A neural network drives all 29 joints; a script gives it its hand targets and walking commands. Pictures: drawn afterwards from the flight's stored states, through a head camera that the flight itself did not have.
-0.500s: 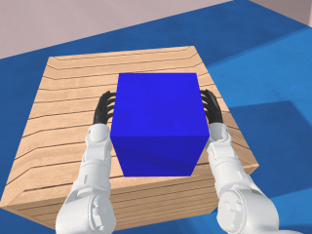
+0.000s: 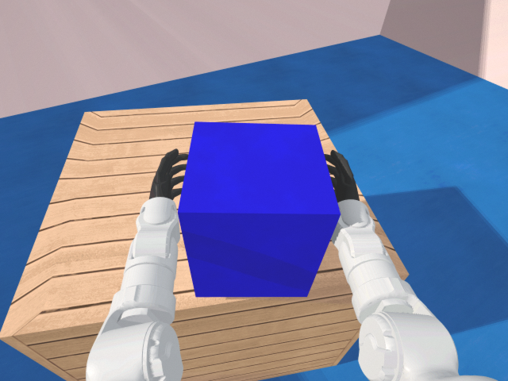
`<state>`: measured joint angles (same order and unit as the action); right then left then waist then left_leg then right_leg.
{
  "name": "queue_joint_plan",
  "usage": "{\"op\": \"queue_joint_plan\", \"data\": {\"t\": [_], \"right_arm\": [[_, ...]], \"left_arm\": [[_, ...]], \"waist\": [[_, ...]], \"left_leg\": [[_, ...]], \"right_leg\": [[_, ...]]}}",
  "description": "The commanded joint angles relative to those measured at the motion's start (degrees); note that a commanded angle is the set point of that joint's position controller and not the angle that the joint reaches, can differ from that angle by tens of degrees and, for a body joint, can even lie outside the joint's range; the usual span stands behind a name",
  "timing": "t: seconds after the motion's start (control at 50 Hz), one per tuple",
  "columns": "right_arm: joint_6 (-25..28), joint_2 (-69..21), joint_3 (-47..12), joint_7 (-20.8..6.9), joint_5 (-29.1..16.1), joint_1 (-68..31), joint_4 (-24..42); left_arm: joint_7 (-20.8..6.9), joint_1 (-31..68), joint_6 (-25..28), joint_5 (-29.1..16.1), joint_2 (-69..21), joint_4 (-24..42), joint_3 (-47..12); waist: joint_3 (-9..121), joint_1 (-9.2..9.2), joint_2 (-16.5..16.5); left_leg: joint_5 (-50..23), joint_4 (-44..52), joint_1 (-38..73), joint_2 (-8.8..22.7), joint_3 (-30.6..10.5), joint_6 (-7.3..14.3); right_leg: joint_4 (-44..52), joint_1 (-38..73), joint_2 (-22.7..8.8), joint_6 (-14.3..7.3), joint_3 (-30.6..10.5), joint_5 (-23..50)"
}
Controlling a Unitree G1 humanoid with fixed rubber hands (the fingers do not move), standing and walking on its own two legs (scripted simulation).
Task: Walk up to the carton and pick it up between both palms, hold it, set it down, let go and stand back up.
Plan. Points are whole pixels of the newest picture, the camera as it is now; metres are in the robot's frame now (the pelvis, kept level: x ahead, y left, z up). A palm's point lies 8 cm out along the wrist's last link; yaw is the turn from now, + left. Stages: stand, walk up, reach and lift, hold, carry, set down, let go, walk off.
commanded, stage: reach and lift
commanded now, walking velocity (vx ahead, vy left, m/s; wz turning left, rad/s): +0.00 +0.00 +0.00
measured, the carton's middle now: (253, 213) +0.40 +0.00 +0.05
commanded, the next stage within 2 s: hold in 1.68 s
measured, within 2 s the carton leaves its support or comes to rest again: neither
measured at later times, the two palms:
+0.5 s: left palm (158, 182) +0.38 +0.15 +0.15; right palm (352, 192) +0.37 -0.15 +0.14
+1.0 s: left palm (144, 163) +0.37 +0.16 +0.20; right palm (357, 180) +0.35 -0.14 +0.18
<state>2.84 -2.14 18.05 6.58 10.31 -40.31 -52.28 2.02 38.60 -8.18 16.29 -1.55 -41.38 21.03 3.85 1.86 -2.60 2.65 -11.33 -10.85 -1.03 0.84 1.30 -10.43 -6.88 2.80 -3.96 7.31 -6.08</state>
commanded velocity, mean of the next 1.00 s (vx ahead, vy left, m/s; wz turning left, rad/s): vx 0.00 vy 0.00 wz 0.00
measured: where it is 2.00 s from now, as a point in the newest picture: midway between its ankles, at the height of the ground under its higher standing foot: outside the picture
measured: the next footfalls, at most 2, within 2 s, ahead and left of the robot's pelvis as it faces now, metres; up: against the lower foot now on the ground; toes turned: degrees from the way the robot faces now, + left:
none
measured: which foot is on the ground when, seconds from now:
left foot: down 0.00-1.00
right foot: down 0.00-1.00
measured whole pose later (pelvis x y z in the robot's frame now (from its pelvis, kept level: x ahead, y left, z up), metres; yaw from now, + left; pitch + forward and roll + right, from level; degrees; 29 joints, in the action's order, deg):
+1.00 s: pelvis -0.02 +0.03 +0.00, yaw -1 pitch -5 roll -1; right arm -19.4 1.8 8.3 9.0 -4.7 -42.1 -34.5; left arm 1.6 42.5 -38.7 16.0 0.8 -17.2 13.8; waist -0.5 4.6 -3.0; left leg 4.8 -16.3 -6.7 -1.2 2.4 2.9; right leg -11.4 -1.3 2.4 -2.5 5.8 -5.5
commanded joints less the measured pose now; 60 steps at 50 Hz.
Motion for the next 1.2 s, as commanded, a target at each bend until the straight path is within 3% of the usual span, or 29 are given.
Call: {"op": "queue_joint_plan", "data": {"t": [0.0,0.1,0.18,0.26,0.4,0.56,0.64,0.7,0.76,0.84,0.94,1.02,1.1,1.18], "right_arm": [[1.21,-23.94,-15.41,-6.68,-0.99,-36.6,11.0],[-0.27,-23.86,-17.82,-6.06,-3.22,-37.71,16.64],[-2.31,-23.55,-19.57,-4.94,-5.33,-35.76,17.27],[-4.92,-21.94,-20.65,-3.88,-7.19,-36.48,19.15],[-7.2,-21.76,-23.69,-2.59,-11.04,-37.74,26.46],[-11.21,-19.75,-24.28,-1.27,-13.69,-39.82,30.71],[-12.84,-20.05,-25.49,-0.66,-15.11,-40.08,33.54],[-14.79,-18.99,-25.59,-0.19,-16.15,-38.72,33.49],[-16.28,-18.21,-25.47,-0.05,-16.91,-40.68,33.98],[-17.64,-16.75,-24.41,-0.23,-17.81,-42.74,34.53],[-18.79,-15.42,-22.58,-0.83,-17.52,-45.39,32.76],[-19.28,-15.07,-22.39,-1.28,-18.13,-46.8,33.23],[-20.14,-13.76,-21.08,-1.72,-17.79,-47.13,30.52],[-19.91,-14.91,-22.41,-1.33,-18.53,-47.85,32.59]], "left_arm": [[-5.3,36.87,1.54,-2.48,-26.08,12.22,-18.1],[-5.45,35.8,-1.43,-4.27,-26.57,15.51,-19.9],[-5.81,35.18,-4.09,-4.73,-25.76,18.02,-21.35],[-6.76,34.05,-7.83,-4.94,-23.98,18.44,-20.72],[-6.94,33.61,-11.73,-6.38,-25.06,23.96,-24.22],[-7.13,34.81,-17.33,-7.66,-24.79,28.18,-26.35],[-7.34,34.35,-19.49,-7.64,-25.45,30.3,-26.61],[-7.62,34.07,-21.63,-7.29,-24.61,32.34,-26.69],[-7.49,35.72,-23.45,-7.63,-24.41,32.77,-26.85],[-7.05,37.05,-25.63,-8.15,-25.21,33.64,-27.78],[-6.71,38.89,-27.21,-7.91,-25.31,32.66,-26.47],[-6.4,39.32,-27.65,-8.04,-25.74,32.08,-26.52],[-6.53,39.68,-28.42,-7.51,-25.12,30.78,-25.33],[-6.73,40.1,-28.04,-7.58,-25.57,32.17,-25.05]], "waist": [[24.81,0.47,3.78],[26.11,0.48,3.45],[24.45,1.08,3.09],[19.74,0.98,1.46],[23.16,1.49,3.17],[20.8,2.44,3.33],[22.12,2.22,3.3],[21.71,2.66,4.33],[19.57,2.89,3.23],[19.09,3.41,5.13],[17.41,3.24,4.84],[20.14,3.48,4.8],[18.02,3.69,4.59],[20.28,3.2,3.6]], "left_leg": [[-4.22,-1.1,11.72,1.78,-4.26,0.78],[-5.62,-2.05,12.29,1.61,-4.15,1.02],[-6.91,-2.76,12.44,1.64,-3.91,1.31],[-1.94,-1.89,10.28,1.5,-3.66,2.12],[-6.75,-3.64,13.19,1.33,-3.34,1.5],[-3.7,-3.75,13.92,1.56,-2.83,0.93],[-6.23,-4.44,14.61,1.47,-2.71,0.99],[-6.45,-4.3,16.1,1.45,-2.83,0.63],[-4.67,-4.3,16.16,1.74,-2.6,0.22],[-2.18,-4.42,17.81,1.99,-2.46,-0.56],[1.59,-3.95,17.34,2.39,-2.54,-0.93],[-1.62,-4.39,18.62,2.61,-2.64,-1.1],[0.98,-3.66,18.86,2.83,-2.59,-1.56],[-3.53,-4.45,19.12,2.2,-2.38,-0.96]], "right_leg": [[-1.87,9.12,-2.75,5.16,-3.91,16.0],[-1.8,10.28,-2.77,5.2,-4.05,16.75],[-1.97,12.43,-2.78,5.38,-4.13,19.52],[-1.65,12.0,-3.32,5.68,-4.37,15.23],[-1.89,12.74,-2.88,5.46,-4.46,19.14],[-0.7,9.28,-2.52,5.0,-4.03,12.85],[-1.12,11.01,-2.38,5.03,-4.18,15.89],[-0.73,9.93,-2.47,4.91,-4.08,15.3],[-0.18,8.17,-2.14,4.65,-3.78,11.91],[0.51,4.57,-1.82,4.07,-3.44,6.08],[1.14,2.72,-1.61,3.67,-2.95,0.33],[0.97,3.24,-1.39,3.47,-2.86,2.91],[1.78,1.46,-1.23,3.23,-2.64,-0.5],[1.12,4.36,-1.18,3.86,-3.24,5.16]]}}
